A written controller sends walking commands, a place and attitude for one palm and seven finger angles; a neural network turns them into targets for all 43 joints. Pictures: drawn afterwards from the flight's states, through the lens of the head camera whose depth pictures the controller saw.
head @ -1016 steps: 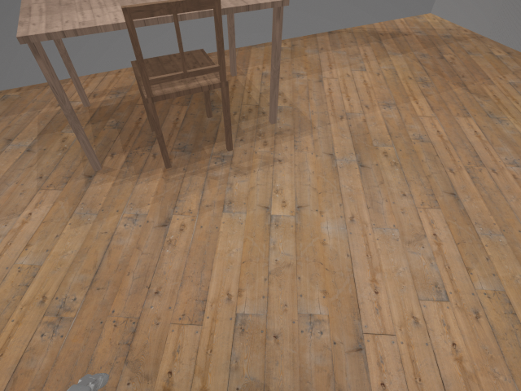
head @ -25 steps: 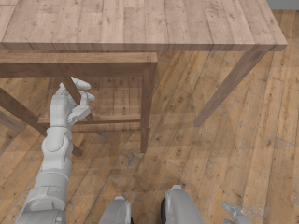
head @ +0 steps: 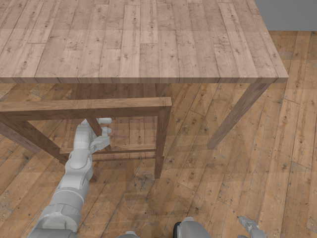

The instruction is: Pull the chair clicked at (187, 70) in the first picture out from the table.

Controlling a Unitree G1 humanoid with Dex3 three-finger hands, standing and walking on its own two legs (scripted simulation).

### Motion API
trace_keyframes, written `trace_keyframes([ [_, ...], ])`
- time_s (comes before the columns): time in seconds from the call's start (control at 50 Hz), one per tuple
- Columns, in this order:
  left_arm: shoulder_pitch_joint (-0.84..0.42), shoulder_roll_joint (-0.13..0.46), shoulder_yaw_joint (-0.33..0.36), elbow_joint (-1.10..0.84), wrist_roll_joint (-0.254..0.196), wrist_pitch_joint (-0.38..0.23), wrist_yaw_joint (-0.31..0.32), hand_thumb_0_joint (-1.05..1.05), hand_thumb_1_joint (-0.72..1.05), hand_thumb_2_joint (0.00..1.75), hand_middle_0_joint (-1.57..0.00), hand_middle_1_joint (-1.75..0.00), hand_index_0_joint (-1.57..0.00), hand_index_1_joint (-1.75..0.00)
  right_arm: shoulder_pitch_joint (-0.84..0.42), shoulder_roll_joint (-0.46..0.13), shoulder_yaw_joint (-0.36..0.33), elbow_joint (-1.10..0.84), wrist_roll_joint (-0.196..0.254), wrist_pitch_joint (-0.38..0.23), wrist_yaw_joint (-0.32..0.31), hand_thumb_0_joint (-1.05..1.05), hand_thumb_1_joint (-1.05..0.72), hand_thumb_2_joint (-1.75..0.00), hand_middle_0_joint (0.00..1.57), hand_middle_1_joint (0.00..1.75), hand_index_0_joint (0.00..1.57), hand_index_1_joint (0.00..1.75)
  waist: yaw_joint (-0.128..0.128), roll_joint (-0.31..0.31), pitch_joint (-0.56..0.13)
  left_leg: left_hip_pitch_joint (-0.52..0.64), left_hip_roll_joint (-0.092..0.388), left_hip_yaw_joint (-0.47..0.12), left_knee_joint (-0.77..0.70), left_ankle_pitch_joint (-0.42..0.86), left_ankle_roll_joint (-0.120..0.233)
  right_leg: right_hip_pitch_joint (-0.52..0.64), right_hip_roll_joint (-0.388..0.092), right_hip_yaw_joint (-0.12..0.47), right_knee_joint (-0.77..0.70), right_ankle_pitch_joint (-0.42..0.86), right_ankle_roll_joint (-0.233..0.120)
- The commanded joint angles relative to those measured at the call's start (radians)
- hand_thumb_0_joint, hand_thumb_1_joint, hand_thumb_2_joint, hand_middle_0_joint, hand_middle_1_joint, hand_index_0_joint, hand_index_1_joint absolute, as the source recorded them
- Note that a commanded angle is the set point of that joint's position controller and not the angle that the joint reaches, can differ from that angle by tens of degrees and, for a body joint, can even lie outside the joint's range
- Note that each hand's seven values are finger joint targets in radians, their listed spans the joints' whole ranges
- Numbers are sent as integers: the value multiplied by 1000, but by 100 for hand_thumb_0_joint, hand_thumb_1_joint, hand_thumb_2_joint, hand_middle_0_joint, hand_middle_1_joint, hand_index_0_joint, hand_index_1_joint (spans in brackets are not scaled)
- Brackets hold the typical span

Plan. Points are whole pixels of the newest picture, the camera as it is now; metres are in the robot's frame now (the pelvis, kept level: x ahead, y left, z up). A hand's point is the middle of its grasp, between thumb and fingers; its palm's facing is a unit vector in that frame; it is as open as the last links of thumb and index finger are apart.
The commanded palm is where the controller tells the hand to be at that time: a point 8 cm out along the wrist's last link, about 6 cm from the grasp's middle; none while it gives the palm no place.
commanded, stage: step backward, pulling the chair out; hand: left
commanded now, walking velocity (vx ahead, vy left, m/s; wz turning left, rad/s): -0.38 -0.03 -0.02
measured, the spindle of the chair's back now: (100, 134) +0.40 +0.16 -0.09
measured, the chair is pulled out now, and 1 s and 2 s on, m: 0.04 0.19 0.41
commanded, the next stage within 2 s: none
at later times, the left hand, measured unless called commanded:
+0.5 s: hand (110, 152) +0.34 +0.12 -0.05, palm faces +0.00 -0.99 -0.16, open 4.9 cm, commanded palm +0.32 +0.17 -0.05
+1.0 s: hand (114, 193) +0.23 +0.10 -0.05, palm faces -0.03 -0.99 -0.16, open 4.8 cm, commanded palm +0.24 +0.15 -0.05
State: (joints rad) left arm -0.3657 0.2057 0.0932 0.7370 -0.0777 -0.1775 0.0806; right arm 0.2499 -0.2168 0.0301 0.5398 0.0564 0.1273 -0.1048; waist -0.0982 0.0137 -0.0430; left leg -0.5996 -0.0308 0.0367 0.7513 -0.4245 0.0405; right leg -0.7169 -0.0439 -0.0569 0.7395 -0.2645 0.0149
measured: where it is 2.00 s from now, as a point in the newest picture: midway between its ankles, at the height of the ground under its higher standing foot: outside the picture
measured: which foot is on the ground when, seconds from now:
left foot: down 0.00-1.00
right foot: down 0.00-0.80, up 0.82-1.00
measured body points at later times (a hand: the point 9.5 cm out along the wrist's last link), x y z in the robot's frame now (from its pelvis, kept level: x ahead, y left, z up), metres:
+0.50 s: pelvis -0.02 +0.00 +0.02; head +0.08 -0.02 +0.46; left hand +0.33 +0.17 -0.04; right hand +0.04 -0.24 -0.12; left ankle -0.05 +0.08 -0.71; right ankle +0.01 -0.13 -0.71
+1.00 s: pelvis -0.10 +0.00 +0.02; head -0.03 -0.01 +0.47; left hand +0.23 +0.16 -0.04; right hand -0.01 -0.26 -0.11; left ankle -0.05 +0.08 -0.71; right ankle -0.15 -0.13 -0.69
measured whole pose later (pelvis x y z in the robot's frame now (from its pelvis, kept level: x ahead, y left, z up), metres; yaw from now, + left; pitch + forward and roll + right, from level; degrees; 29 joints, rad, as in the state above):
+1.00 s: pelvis -0.10 +0.00 +0.02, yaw -3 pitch +5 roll -1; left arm -0.39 0.14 -0.02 0.98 -0.06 -0.20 0.11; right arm 0.22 -0.23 0.02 0.68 0.02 0.06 -0.11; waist -0.01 0.02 0.07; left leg -0.42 0.01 0.10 0.53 -0.20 0.06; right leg -0.38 -0.02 -0.01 0.72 -0.41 -0.01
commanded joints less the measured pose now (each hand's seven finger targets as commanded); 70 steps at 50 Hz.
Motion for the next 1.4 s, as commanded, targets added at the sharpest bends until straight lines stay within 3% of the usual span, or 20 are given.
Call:
trace_keyframes([
  [0.0,-254,168,-16,-79,57,-42,15,0,90,90,-50,-145,-50,-145,109,-158,-67,-33,-7,-5,-32,0,-90,-90,20,30,20,30,16,89,-404,238,153,-85,-124,697,-56,444,-128,119,-65,706,-47],
  [0.08,-255,138,-42,-21,61,-51,6,0,90,90,-50,-145,-50,-145,84,-166,-72,-35,-10,6,-27,0,-90,-90,20,30,20,30,31,128,-370,295,187,-111,-176,737,-59,458,-89,94,-103,563,-49],
  [0.18,-228,101,-50,-43,72,-73,-5,0,90,90,-50,-145,-50,-145,77,-150,-78,-14,-41,-5,1,0,-90,-90,20,30,20,30,45,241,-352,612,257,-156,-193,1289,-93,266,-5,51,-76,174,-29],
  [0.22,-220,99,-40,-55,77,-81,-8,0,90,90,-50,-145,-50,-145,63,-143,-82,-9,-55,-13,19,0,-90,-90,20,30,20,30,52,275,-330,662,276,-142,-187,1323,-98,241,-1,43,-80,91,-34],
  [0.36,-280,132,-15,8,78,-106,6,0,90,90,-50,-145,-50,-145,76,-162,-85,21,-42,-40,5,0,-90,-90,20,30,20,30,37,48,-277,445,259,-105,-181,997,-81,439,-58,101,-146,520,-58],
  [0.46,-285,159,-7,40,75,-117,16,0,90,90,-50,-145,-50,-145,92,-161,-85,60,-32,-52,-14,0,-90,-90,20,30,20,30,31,55,-380,420,205,-72,-159,805,-78,485,-123,147,-126,724,-74],
  [0.6,-226,176,-14,35,60,-96,32,0,90,90,-50,-145,-50,-145,46,-162,-74,45,-14,-51,-33,0,-90,-90,20,30,20,30,40,-42,-426,259,100,-60,-133,242,-80,637,-251,231,-201,892,-122],
  [0.68,-190,153,-41,10,50,-63,32,0,90,90,-50,-145,-50,-145,6,-169,-70,16,-1,-36,-40,0,-90,-90,20,30,20,30,40,-78,-389,260,85,-64,-171,111,-67,618,-254,198,-268,725,-103],
  [0.72,-207,128,-72,-21,48,-57,33,0,90,90,-50,-145,-50,-145,-9,-174,-65,5,2,-34,-44,0,-90,-90,20,30,20,30,35,-62,-355,302,114,-79,-263,225,-46,551,-189,140,-281,515,-61],
  [0.76,-226,113,-90,-44,53,-62,35,0,90,90,-50,-145,-50,-145,-35,-186,-63,-4,-3,-33,-50,0,-90,-90,20,30,20,30,42,68,-305,300,194,-136,-372,358,-11,503,-72,69,-204,285,-11],
  [0.84,-318,64,-116,-58,49,-64,37,0,90,90,-50,-145,-50,-145,-61,-159,-56,-7,-29,-47,-27,0,-90,-90,20,30,20,30,68,285,-227,326,328,-242,-447,440,50,334,6,70,142,-170,-34],
  [0.9,-392,49,-119,8,50,-68,49,0,90,90,-50,-145,-50,-145,-4,-149,-59,43,-39,-78,-17,0,-90,-90,20,30,20,30,61,151,-212,503,348,-230,-342,693,85,244,1,80,77,-217,-28],
  [0.98,-421,57,-110,90,68,-96,44,0,90,90,-50,-145,-50,-145,36,-170,-67,111,-44,-128,-9,0,-90,-90,20,30,20,30,55,118,-268,688,340,-198,-244,887,70,271,-3,62,-168,-85,-19],
  [1.06,-361,129,-54,134,92,-116,31,0,90,90,-50,-145,-50,-145,14,-186,-77,136,-46,-135,-7,0,-90,-90,20,30,20,30,61,162,-324,601,269,-117,-187,798,17,408,-40,76,-271,305,-22],
  [1.1,-347,163,-35,105,77,-115,31,0,90,90,-50,-145,-50,-145,13,-174,-84,131,-30,-130,-12,0,-90,-90,20,30,20,30,47,32,-383,537,219,-57,-164,740,-19,521,-79,118,-269,565,-25],
  [1.14,-329,197,-13,98,65,-112,33,0,90,90,-50,-145,-50,-145,-26,-160,-81,96,-18,-128,-22,0,-90,-90,20,30,20,30,49,-118,-385,364,131,-10,-98,390,-57,648,-183,220,-272,817,-51],
  [1.18,-298,223,6,107,66,-86,37,0,90,90,-50,-145,-50,-145,-85,-156,-70,70,-15,-123,-20,0,-90,-90,20,30,20,30,83,-120,-314,181,71,-68,22,1,-69,675,-307,283,-288,879,-106],
  [1.24,-273,203,1,77,74,-62,37,0,90,90,-50,-145,-50,-145,-118,-156,-57,73,-25,-133,-20,0,-90,-90,20,30,20,30,91,-85,-252,123,57,-147,78,-39,-78,675,-357,281,-294,836,-165],
  [1.34,-270,133,-52,43,59,-14,38,0,90,90,-50,-145,-50,-145,-44,-174,-60,91,-22,-124,-43,0,-90,-90,20,30,20,30,52,-149,-287,242,80,-105,-239,186,-78,769,-271,150,-212,921,-102],
  [1.38,-277,90,-101,0,51,-4,33,0,90,90,-50,-145,-50,-145,-22,-191,-68,72,-25,-111,-50,0,-90,-90,20,30,20,30,45,-84,-306,416,158,-122,-363,690,-43,669,-140,57,-153,755,-21],
])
